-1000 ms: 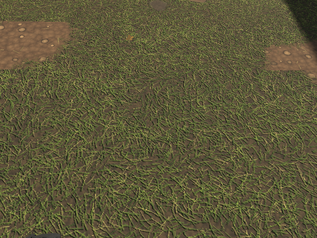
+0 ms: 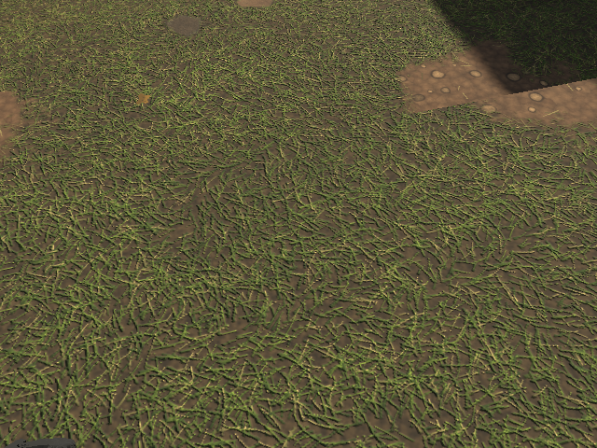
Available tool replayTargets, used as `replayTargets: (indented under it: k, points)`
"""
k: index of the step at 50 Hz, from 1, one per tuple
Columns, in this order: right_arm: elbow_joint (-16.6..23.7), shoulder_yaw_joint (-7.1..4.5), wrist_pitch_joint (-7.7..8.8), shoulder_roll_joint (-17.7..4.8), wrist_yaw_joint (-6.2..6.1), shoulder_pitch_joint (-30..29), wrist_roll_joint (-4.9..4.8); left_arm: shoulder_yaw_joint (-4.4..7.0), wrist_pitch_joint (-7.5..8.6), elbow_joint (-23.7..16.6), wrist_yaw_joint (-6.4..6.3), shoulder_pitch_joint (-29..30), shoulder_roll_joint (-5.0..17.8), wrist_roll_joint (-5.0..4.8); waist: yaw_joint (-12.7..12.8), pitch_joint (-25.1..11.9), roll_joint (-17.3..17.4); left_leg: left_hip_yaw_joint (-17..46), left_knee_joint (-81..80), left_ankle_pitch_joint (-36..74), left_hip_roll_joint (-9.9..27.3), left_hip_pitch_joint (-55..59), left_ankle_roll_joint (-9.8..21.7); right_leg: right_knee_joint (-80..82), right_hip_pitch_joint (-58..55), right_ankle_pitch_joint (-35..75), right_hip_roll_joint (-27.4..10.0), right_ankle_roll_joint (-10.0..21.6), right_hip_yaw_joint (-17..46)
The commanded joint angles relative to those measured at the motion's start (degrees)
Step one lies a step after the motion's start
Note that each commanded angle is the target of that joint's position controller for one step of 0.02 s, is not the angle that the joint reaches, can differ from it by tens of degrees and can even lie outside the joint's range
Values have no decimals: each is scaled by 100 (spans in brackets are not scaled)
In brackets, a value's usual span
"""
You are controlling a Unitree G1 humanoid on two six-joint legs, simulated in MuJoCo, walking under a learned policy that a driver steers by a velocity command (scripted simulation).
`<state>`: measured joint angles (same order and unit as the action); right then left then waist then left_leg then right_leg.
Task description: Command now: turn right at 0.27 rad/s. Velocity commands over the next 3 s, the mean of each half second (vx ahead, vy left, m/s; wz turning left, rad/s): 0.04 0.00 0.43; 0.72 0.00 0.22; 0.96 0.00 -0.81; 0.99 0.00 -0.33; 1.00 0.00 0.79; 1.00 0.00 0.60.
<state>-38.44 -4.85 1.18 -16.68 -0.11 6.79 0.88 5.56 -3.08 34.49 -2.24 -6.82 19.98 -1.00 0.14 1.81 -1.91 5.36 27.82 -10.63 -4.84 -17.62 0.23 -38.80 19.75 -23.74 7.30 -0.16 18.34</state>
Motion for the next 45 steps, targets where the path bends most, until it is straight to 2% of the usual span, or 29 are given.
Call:
replayTargets:
  k: [1,2,3,5,7,10,12,14,15,16,17,18,19,20,22,24,27,31,32,33,36,38,39,40,41,42,43,44,45]
  points:
    - [546,-41,156,-559,49,-428,174,116,162,-198,-36,-763,633,142,454,-541,1211,3118,-1245,1126,2416,558,1614,-2160,655,-1290,-201,-282,-138]
    - [521,85,177,-210,69,-585,83,101,160,-54,-21,-597,620,176,419,-416,785,2374,-1126,638,1969,374,1332,-2054,454,-865,-393,-414,-229]
    - [468,127,157,-191,89,-611,-10,47,139,7,-15,-520,415,246,437,-407,721,2013,-1116,153,1565,400,1056,-1666,362,-611,-600,-538,-592]
    - [419,-26,27,-702,36,-379,-168,-24,204,-124,17,-93,217,232,177,-182,990,1853,-968,831,1198,462,977,-956,354,-362,-603,-664,-1106]
    - [378,-206,-101,-1115,-32,145,-178,-42,280,-196,25,199,155,116,-84,-319,1142,1983,-806,1269,1094,876,1042,-417,297,-546,-322,-629,-1311]
    - [433,-257,-184,-1085,-99,301,-240,-1,352,-124,23,170,216,-23,-125,-580,1343,2526,-778,1352,1213,1362,1102,234,234,-320,-212,-516,-1172]
    - [474,-290,-249,-1044,-153,254,-308,19,416,-35,67,44,206,-42,-53,-722,1372,2697,-707,1539,1184,1416,1045,838,-55,-10,-178,-409,-1136]
    - [555,-306,-323,-990,-223,59,-403,68,471,184,123,-376,215,-34,193,-887,1263,2553,-491,1326,962,962,768,1992,-990,1029,-272,-223,-1245]
    - [587,-269,-342,-839,-253,119,-395,138,460,274,120,-564,407,7,187,-1023,1048,2287,-156,690,725,221,490,2135,-1860,1512,-776,-32,-1028]
    - [696,-177,-331,-491,-245,206,-337,217,413,236,100,-485,842,155,29,-846,-417,1309,981,-903,54,-1069,142,2204,-2336,2186,-1955,599,158]
    - [734,-270,-274,-758,-226,430,-298,208,419,148,141,-174,812,412,-92,-592,-1292,637,2099,-2541,-187,-1731,-144,2205,-1813,3352,-2928,1364,961]
    - [602,-387,-266,-1138,-195,657,-219,105,445,7,122,132,480,392,-201,-476,-801,559,3124,-2351,232,-1733,-323,2143,-1599,3733,-3009,1495,581]
    - [454,-435,-307,-1194,-170,786,-244,29,449,-43,76,379,210,329,-301,-433,-510,440,3530,-1997,291,-1691,-401,2028,-1511,3665,-2605,1262,-32]
    - [365,-416,-372,-1052,-171,883,-237,3,442,-58,32,496,146,232,-328,-372,-414,352,3840,-1612,331,-1834,-492,1924,-1594,3550,-2265,1062,-482]
    - [503,-275,-400,-789,-73,628,-272,-1,462,78,-29,-73,226,100,45,-327,-563,20,4125,-802,703,-2529,-545,2407,-1955,1335,-2159,1003,-706]
    - [776,-196,-312,-782,24,119,-331,32,522,159,-42,-566,406,111,411,-91,-685,-224,3940,-590,880,-3112,-553,2894,-2250,-339,-2282,1015,-478]
    - [993,-135,-155,-710,103,-221,-307,69,664,276,3,-1020,569,148,623,111,-437,-192,3608,-386,1051,-3614,-495,3136,-2746,-494,-2493,971,-584]
    - [1069,-61,-51,-577,188,-238,-344,98,776,392,98,-1136,657,154,549,356,-431,-232,3330,2,1232,-3680,-378,3264,-2696,-37,-2555,873,-1310]
    - [1030,-60,-298,-611,443,-601,346,36,755,618,196,-1584,543,431,623,447,29,-604,3357,-131,989,-3418,-243,3328,-2380,-67,-2524,777,-1707]
    - [1104,-14,-340,-459,549,-681,309,12,796,673,236,-1679,486,432,626,588,-235,-500,3073,-26,1011,-3206,-127,3369,-2066,-55,-2464,736,-1814]
    - [1104,80,-242,-366,649,-809,97,-49,868,825,256,-1610,440,411,397,809,-519,-482,2079,-32,896,-2395,201,3667,-1510,214,-2507,726,-2120]
    - [1075,115,-168,-426,613,-935,163,-33,786,1007,229,-1677,615,309,299,757,-525,-923,1293,-581,792,-1573,394,3634,-1487,1302,-2514,809,-2249]
    - [1012,116,-135,-441,554,-803,213,-26,741,1145,229,-1776,717,249,195,647,-580,-1150,1024,-871,617,-1012,514,3327,-1538,2536,-2515,859,-2244]
    - [823,58,-83,-539,465,-189,222,-17,719,1253,240,-1806,834,217,-156,293,-548,-1262,819,-988,315,-76,614,2421,-1509,4405,-2464,889,-2373]
    - [373,-37,-10,-647,367,1150,238,-38,717,1288,261,-1671,868,168,-897,-391,-233,-1233,383,-522,116,1688,672,863,-947,5316,-2180,806,-2651]
    - [74,-188,34,-1139,226,2387,353,-143,754,1109,328,-1559,591,180,-1469,-1397,472,-34,261,-1717,1139,3733,653,-1230,542,3382,-1702,719,-2629]
    - [168,-290,124,-2013,109,2667,354,-317,797,628,418,-1481,-276,98,-1274,-2169,2282,2721,-921,-4126,2981,4498,619,-3317,2196,-1023,-691,590,-1791]
    - [233,-251,129,-1768,9,2252,314,-165,778,602,362,-869,277,69,-1361,-1684,1105,3306,-1599,-4149,3030,3314,413,-3875,2537,-162,-583,670,-882]
    - [75,-105,120,-1371,-7,1768,279,-118,755,600,368,-911,278,53,-816,-713,838,2236,-1387,-3311,2837,2507,307,-3823,2610,468,-933,691,-1005]
